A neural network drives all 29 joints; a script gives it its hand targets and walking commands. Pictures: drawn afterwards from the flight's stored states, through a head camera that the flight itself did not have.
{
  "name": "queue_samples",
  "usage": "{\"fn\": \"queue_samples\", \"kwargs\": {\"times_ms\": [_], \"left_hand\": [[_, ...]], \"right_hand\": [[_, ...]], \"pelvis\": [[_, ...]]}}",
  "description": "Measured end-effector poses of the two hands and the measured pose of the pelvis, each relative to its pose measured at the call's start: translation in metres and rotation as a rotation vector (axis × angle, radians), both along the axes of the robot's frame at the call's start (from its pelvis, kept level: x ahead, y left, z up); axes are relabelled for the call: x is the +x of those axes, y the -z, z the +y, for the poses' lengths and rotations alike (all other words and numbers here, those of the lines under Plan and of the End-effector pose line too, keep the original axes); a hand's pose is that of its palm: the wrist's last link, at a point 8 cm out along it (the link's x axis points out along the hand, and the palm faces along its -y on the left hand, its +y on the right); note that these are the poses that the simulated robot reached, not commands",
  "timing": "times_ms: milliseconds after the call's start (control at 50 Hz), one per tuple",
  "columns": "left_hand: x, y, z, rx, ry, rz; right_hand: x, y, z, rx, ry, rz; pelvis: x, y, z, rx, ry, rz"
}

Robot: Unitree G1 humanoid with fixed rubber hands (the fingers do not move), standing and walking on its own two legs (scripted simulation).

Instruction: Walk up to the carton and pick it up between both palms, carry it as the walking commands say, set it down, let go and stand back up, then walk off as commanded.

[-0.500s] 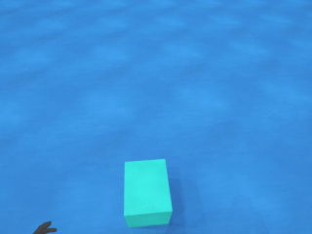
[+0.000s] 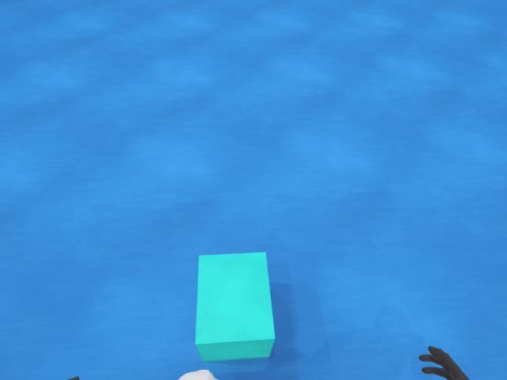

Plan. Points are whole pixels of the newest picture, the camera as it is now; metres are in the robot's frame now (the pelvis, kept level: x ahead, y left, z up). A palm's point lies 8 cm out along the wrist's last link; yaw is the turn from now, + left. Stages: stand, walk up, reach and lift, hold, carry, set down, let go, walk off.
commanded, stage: walk up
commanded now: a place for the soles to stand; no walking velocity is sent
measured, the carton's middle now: (234, 307) +0.44 +0.06 -0.63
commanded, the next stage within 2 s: reach and lift in 0.66 s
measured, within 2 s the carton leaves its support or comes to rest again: neither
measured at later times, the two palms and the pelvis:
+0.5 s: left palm (59, 377) +0.14 +0.30 -0.07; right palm out of the picture +0.13 -0.32 -0.09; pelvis +0.02 -0.01 +0.02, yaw +2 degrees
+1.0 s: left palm (89, 353) +0.18 +0.28 -0.10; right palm (425, 338) +0.21 -0.28 -0.08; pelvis +0.01 +0.01 +0.00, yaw +0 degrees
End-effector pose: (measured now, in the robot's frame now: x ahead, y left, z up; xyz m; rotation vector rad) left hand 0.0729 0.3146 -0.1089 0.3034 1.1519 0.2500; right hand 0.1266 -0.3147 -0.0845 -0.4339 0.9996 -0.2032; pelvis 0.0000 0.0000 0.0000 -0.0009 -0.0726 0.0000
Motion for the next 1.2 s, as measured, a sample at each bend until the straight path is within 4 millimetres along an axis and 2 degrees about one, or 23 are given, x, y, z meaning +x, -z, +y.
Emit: {"fn": "queue_samples", "kwargs": {"times_ms": [140, 300, 460, 560, 680, 720, 820, 920, 1000, 1120, 1200], "left_hand": [[0.004, -0.012, -0.004, 0.035, 0.001, -0.016], [0.039, -0.03, -0.005, 0.06, 0.029, -0.064], [0.067, -0.035, -0.009, 0.046, 0.046, -0.105], [0.068, -0.032, -0.011, 0.026, 0.046, -0.09], [0.057, -0.026, -0.008, 0.013, 0.026, -0.057], [0.057, -0.026, -0.008, 0.013, 0.027, -0.064], [0.078, -0.026, -0.015, -0.022, 0.03, -0.141], [0.089, -0.017, -0.023, -0.05, 0.018, -0.131], [0.107, -0.007, -0.032, -0.069, 0.016, -0.145], [0.148, 0.002, -0.045, -0.066, 0.019, -0.222], [0.164, 0.009, -0.049, -0.065, 0.0, -0.251]], "right_hand": [[0.003, 0.005, -0.008, 0.056, 0.03, 0.022], [0.005, 0.009, -0.007, 0.091, 0.051, 0.052], [0.003, 0.006, -0.003, 0.089, 0.053, 0.083], [0.002, 0.002, -0.002, 0.078, 0.052, 0.098], [0.005, -0.002, 0.001, 0.066, 0.041, 0.107], [0.014, -0.005, 0.004, 0.075, 0.035, 0.076], [0.055, -0.018, 0.022, 0.081, -0.063, -0.012], [0.074, -0.018, 0.029, 0.088, -0.057, -0.012], [0.086, -0.006, 0.034, 0.114, -0.034, -0.013], [0.111, 0.018, 0.043, 0.16, -0.026, -0.056], [0.128, 0.033, 0.05, 0.19, -0.03, -0.092]], "pelvis": [[0.007, -0.004, -0.009, 0.003, -0.012, 0.003], [0.014, -0.011, -0.009, 0.004, -0.021, 0.01], [0.015, -0.016, -0.008, 0.0, -0.026, 0.012], [0.016, -0.019, -0.006, -0.004, -0.036, 0.018], [0.018, -0.02, -0.003, -0.008, -0.041, 0.022], [0.017, -0.018, -0.003, -0.006, -0.036, 0.029], [0.009, -0.009, -0.001, 0.003, -0.023, 0.004], [0.012, -0.005, 0.004, 0.003, -0.017, 0.041], [0.013, 0.003, 0.007, -0.003, -0.007, 0.097], [0.01, 0.019, 0.007, 0.001, 0.001, 0.198], [0.003, 0.03, 0.002, 0.005, 0.006, 0.274]]}}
